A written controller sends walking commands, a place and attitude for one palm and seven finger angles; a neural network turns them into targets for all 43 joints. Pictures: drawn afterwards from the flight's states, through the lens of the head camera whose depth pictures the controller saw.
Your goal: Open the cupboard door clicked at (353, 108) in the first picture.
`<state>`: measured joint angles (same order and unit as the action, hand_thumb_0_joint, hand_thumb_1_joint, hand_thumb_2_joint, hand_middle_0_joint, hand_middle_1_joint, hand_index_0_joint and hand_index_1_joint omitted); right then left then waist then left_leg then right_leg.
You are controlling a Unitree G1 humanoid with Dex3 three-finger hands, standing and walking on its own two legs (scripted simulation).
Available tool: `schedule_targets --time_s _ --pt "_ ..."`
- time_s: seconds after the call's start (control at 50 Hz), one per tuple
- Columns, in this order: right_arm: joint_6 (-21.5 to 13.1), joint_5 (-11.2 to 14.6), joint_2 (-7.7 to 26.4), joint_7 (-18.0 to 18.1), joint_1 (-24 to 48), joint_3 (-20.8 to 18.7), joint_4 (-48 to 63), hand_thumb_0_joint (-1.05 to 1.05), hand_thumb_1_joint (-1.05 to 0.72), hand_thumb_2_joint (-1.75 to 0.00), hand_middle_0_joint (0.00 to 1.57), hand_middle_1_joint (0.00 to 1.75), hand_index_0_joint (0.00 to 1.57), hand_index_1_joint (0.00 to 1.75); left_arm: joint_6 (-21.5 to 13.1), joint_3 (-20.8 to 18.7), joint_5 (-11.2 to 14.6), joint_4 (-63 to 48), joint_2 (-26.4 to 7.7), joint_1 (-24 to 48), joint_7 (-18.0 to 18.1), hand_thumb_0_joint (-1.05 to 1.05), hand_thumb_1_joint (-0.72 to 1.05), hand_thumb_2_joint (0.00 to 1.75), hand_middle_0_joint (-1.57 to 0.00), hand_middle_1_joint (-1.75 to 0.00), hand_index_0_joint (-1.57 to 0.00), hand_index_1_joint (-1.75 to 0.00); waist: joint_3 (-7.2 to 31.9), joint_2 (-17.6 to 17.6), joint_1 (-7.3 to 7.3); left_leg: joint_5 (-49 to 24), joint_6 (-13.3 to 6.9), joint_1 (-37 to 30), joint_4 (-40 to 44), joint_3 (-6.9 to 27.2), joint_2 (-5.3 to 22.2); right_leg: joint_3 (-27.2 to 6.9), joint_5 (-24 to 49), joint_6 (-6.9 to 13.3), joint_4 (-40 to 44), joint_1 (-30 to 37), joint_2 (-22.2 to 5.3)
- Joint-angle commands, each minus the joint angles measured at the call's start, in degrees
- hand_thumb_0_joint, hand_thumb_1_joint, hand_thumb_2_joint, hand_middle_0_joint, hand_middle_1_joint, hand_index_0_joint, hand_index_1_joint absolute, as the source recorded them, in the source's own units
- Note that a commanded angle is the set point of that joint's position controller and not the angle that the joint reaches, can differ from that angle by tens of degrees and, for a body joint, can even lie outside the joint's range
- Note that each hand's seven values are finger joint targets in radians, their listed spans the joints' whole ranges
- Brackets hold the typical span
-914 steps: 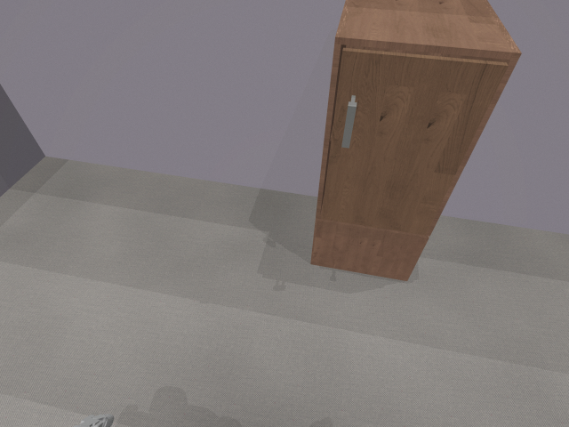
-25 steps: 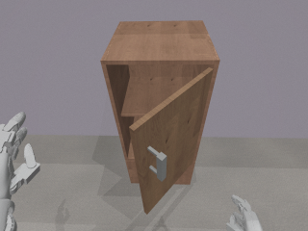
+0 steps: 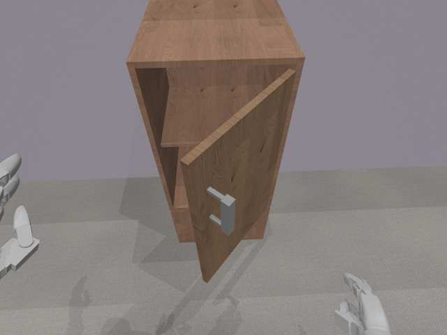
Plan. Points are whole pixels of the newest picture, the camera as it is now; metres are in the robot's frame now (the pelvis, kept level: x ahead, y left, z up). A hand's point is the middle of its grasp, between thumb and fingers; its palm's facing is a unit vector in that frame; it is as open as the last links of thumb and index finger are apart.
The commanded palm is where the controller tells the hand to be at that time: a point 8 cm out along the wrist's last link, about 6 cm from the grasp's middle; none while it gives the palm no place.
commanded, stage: step back with the hand held close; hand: left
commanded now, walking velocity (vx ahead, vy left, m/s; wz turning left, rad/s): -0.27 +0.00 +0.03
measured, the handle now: (220, 211) +0.37 +0.04 -0.02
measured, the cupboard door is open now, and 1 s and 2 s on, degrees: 49 49 49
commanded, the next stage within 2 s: stop stepping back and stand still in 0.66 s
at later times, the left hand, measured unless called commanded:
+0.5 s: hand out of the picture +0.08 +0.29 +0.16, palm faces +0.51 -0.75 -0.43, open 7.5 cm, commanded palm +0.02 +0.33 +0.18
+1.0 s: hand out of the picture +0.01 +0.26 +0.16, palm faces +0.39 -0.79 -0.47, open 7.4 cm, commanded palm -0.05 +0.29 +0.18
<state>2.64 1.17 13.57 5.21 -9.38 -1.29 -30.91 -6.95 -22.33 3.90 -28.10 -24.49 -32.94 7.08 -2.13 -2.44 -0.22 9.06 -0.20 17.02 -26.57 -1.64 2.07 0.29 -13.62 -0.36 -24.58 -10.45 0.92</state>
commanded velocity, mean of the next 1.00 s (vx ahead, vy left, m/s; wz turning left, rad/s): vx -0.20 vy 0.01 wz -0.04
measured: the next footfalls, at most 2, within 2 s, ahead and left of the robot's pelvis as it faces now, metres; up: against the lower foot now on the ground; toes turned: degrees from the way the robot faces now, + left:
right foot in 0.76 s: -0.20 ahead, -0.12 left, +0.00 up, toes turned +5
left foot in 0.88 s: -0.01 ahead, +0.10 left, +0.00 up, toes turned +1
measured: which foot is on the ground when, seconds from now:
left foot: down 0.00-0.80, up 0.82-0.86, down 0.88-1.00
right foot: down 0.00-0.50, up 0.52-0.74, down 0.76-1.00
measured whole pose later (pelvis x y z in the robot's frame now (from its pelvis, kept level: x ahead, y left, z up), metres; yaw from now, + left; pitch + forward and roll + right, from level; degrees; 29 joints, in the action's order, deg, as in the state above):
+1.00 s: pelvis -0.19 -0.01 -0.01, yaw +1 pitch -1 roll -2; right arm -4.4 -0.2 12.2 4.9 -14.8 0.0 -36.3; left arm -10.8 -25.0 4.2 -27.9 -26.9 -33.7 7.8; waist 1.3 -0.4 2.7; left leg 3.1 -0.5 23.9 -26.4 0.7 1.1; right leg -0.6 -21.6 1.3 -26.2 -4.2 3.5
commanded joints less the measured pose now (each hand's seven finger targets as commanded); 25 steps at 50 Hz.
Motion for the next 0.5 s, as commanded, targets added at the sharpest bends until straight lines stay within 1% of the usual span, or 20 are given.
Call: schedule_targets --time_s 0.0,0.06,0.1,0.12,0.16,0.18,0.2,0.22,0.24,0.26,0.3,0.32,0.34,0.36,0.38,0.4,0.42,0.44,0.46,0.48 --pt "-3.5 -0.3 6.6 0.7 5.4 -2.1 9.1 0.0 -0.9 -0.9 0.2 0.3 0.2 0.3 -4.7 -9.5 -0.1 -12.0 -10.9 -0.1 2.4 0.0 0.9 0.9 -0.2 -0.3 -0.2 -0.3 8.4 -1.6 0.04 -4.5 -1.2 -3.9 3.1 2.0 1.7 -1.1 10.4 -0.5 3.3 -1.5 -2.6" --pt "-4.5 -0.4 6.6 0.7 4.9 -1.8 9.2 0.0 -0.9 -0.9 0.2 0.3 0.2 0.3 -5.9 -9.1 -0.5 -12.6 -10.0 0.0 2.7 0.0 0.9 0.9 -0.2 -0.3 -0.2 -0.3 5.9 -2.8 0.32 7.8 -1.6 2.1 6.5 4.2 2.4 -1.0 1.4 -0.4 2.8 -1.1 -1.5" --pt "-5.3 -0.7 7.2 0.8 4.9 -1.9 9.0 0.0 -0.9 -0.9 0.2 0.3 0.2 0.3 -6.8 -10.2 -1.0 -13.0 -10.7 0.3 3.0 0.0 0.9 0.9 -0.2 -0.3 -0.2 -0.3 4.9 -5.6 0.26 15.9 -2.5 7.6 10.0 6.6 3.6 -0.5 -2.7 -0.6 0.7 1.5 0.0" --pt "-5.8 -0.7 7.3 0.8 4.7 -1.7 9.3 0.0 -0.9 -0.9 0.2 0.3 0.2 0.3 -7.2 -9.6 -1.3 -13.3 -9.5 0.5 2.9 0.0 0.9 0.9 -0.2 -0.3 -0.2 -0.3 4.4 -7.4 0.24 20.3 -3.1 11.6 12.0 8.2 4.7 -0.1 -3.9 -0.7 -2.2 3.9 0.9" --pt "-6.9 -0.9 7.7 0.7 4.5 -1.9 9.2 0.0 -0.9 -0.9 0.2 0.3 0.2 0.3 -7.8 -10.4 -2.0 -12.7 -9.1 0.5 2.9 0.0 0.9 0.9 -0.2 -0.3 -0.2 -0.3 4.9 -9.7 -0.26 28.8 -4.7 20.0 16.2 11.7 7.4 0.4 -2.6 -1.0 -9.6 10.5 2.9" --pt "-7.4 -0.9 7.6 0.7 4.4 -2.1 9.2 0.0 -0.9 -0.9 0.2 0.3 0.2 0.3 -8.0 -10.5 -2.3 -13.2 -8.8 0.9 2.8 0.0 0.9 0.9 -0.2 -0.3 -0.2 -0.3 5.5 -10.4 -0.39 30.5 -5.4 22.2 16.5 12.5 8.1 0.5 -1.3 -1.0 -12.0 12.3 3.6" --pt "-7.9 -1.0 7.4 0.7 4.7 -2.2 9.0 0.0 -0.9 -0.9 0.2 0.3 0.2 0.3 -8.2 -11.6 -2.4 -12.7 -10.0 0.6 2.8 0.0 0.9 0.9 -0.2 -0.3 -0.2 -0.3 6.1 -10.1 -0.6 30.8 -5.8 22.5 16.2 13.1 8.4 0.0 -0.9 -0.8 -12.7 12.4 3.9" --pt "-8.3 -1.1 7.0 0.6 4.3 -2.1 8.8 0.0 -0.9 -0.9 0.2 0.3 0.2 0.3 -8.4 -11.3 -2.2 -12.8 -9.3 0.4 2.7 0.0 0.9 0.9 -0.2 -0.3 -0.2 -0.3 6.1 -9.0 -0.45 30.4 -5.9 23.3 14.9 13.0 8.2 -0.7 -1.2 -0.4 -12.3 12.4 3.6" --pt "-8.6 -1.2 6.9 0.4 4.3 -2.2 8.6 0.0 -0.9 -0.9 0.2 0.3 0.2 0.3 -8.6 -11.5 -2.1 -12.9 -9.4 0.3 2.5 0.0 0.9 0.9 -0.2 -0.3 -0.2 -0.3 5.4 -8.0 -0.31 29.5 -5.6 22.9 12.9 11.9 7.4 -2.0 -2.6 0.1 -10.2 10.7 3.1" --pt "-9.0 -1.1 6.1 0.1 3.3 -2.1 8.0 0.0 -0.9 -0.9 0.2 0.3 0.2 0.3 -8.7 -11.1 -1.4 -13.4 -9.5 -0.4 2.5 0.0 0.9 0.9 -0.2 -0.3 -0.2 -0.3 5.5 -4.5 0.12 22.8 -3.9 16.6 7.9 9.1 4.5 -4.4 -2.3 1.5 -4.2 4.1 0.9" --pt "-9.2 -1.0 5.9 -0.4 2.0 -2.6 6.2 0.0 -0.9 -0.9 0.2 0.3 0.2 0.3 -8.8 -10.5 -0.8 -16.1 -10.5 0.6 2.8 0.0 0.9 0.9 -0.2 -0.3 -0.2 -0.3 8.1 6.5 0.76 13.3 0.0 0.3 -8.1 2.4 -1.6 -13.0 -10.7 4.3 7.9 -12.4 -6.6" --pt "-9.1 -1.1 5.5 -0.5 1.7 -2.7 5.0 0.0 -0.9 -0.9 0.2 0.3 0.2 0.3 -8.5 -9.1 -0.8 -15.7 -9.6 1.4 3.3 0.0 0.9 0.9 -0.2 -0.3 -0.2 -0.3 8.1 9.5 1.01 10.4 0.8 -4.6 -16.1 1.3 -2.7 -16.8 -11.2 6.4 11.0 -19.0 -11.1" --pt "-8.9 -1.4 5.3 -0.5 1.7 -2.6 4.1 0.0 -0.9 -0.9 0.2 0.3 0.2 0.3 -8.0 -7.9 -1.2 -15.5 -8.9 3.4 3.8 0.0 0.9 0.9 -0.2 -0.3 -0.2 -0.3 7.2 10.4 1.36 8.9 1.0 -5.1 -19.5 1.4 -2.9 -17.3 -7.5 7.6 10.9 -20.8 -13.5" --pt "-8.7 -1.6 4.8 -0.5 2.0 -2.4 3.6 0.0 -0.9 -0.9 0.2 0.3 0.2 0.3 -7.8 -7.8 -1.5 -14.9 -9.2 4.8 4.1 0.0 0.9 0.9 -0.2 -0.3 -0.2 -0.3 6.7 10.7 1.63 8.0 1.0 -4.8 -18.9 1.8 -2.5 -15.3 -2.9 7.4 9.5 -20.4 -13.5" --pt "-8.7 -1.7 4.6 -0.2 2.6 -2.1 3.5 0.0 -0.9 -0.9 0.2 0.3 0.2 0.3 -7.6 -7.8 -1.6 -14.7 -9.6 6.3 4.2 0.0 0.9 0.9 -0.2 -0.3 -0.2 -0.3 5.4 10.3 1.64 7.6 0.8 -4.9 -13.7 2.2 -1.9 -12.9 0.5 6.2 7.6 -19.5 -12.1" --pt "-8.6 -1.7 5.1 0.3 3.6 -1.8 3.5 0.0 -0.9 -0.9 0.2 0.3 0.2 0.3 -7.4 -7.6 -1.5 -14.6 -10.0 8.4 4.2 0.0 0.9 0.9 -0.2 -0.3 -0.2 -0.3 2.7 6.1 1.92 5.9 0.6 -4.9 -6.0 2.8 -1.5 -10.2 -0.2 3.9 5.6 -19.9 -8.5" --pt "-8.8 -1.6 6.0 0.8 4.1 -1.8 3.9 0.0 -0.9 -0.9 0.2 0.3 0.2 0.3 -7.8 -7.9 -1.7 -15.1 -10.3 9.1 4.1 0.0 0.9 0.9 -0.2 -0.3 -0.2 -0.3 1.7 0.0 1.25 3.8 -0.8 -2.0 1.9 6.8 2.0 -6.8 -0.5 1.4 1.2 -17.1 -3.5" --pt "-9.0 -1.6 6.5 1.1 4.4 -1.8 4.2 0.0 -0.9 -0.9 0.2 0.3 0.2 0.3 -8.2 -9.0 -1.9 -14.2 -10.7 8.6 4.1 0.0 0.9 0.9 -0.2 -0.3 -0.2 -0.3 3.1 -4.1 0.5 1.9 -2.5 2.3 6.8 10.9 6.1 -3.8 1.2 -0.4 -3.2 -10.8 0.4" --pt "-9.4 -1.1 6.4 1.0 4.4 -2.0 4.4 0.0 -0.9 -0.9 0.2 0.3 0.2 0.3 -9.1 -9.7 -1.8 -12.8 -10.4 6.8 3.6 0.0 0.9 0.9 -0.2 -0.3 -0.2 -0.3 6.8 -8.8 0.59 16.3 -4.2 9.3 13.5 14.5 10.5 -2.0 -3.5 -0.8 -11.7 -1.2 2.9" --pt "-9.9 -1.6 7.0 0.9 4.7 -2.3 5.2 0.0 -0.9 -0.9 0.2 0.3 0.2 0.3 -9.2 -10.4 -2.1 -12.1 -9.2 5.8 3.2 0.0 0.9 0.9 -0.2 -0.3 -0.2 -0.3 6.8 -14.0 0.26 30.4 -7.0 19.3 20.2 20.9 14.5 -1.6 -6.2 -1.1 -21.5 5.8 5.2"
